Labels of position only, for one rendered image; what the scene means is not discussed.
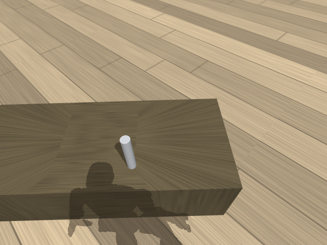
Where can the can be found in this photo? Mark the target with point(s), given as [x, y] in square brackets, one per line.
[128, 151]

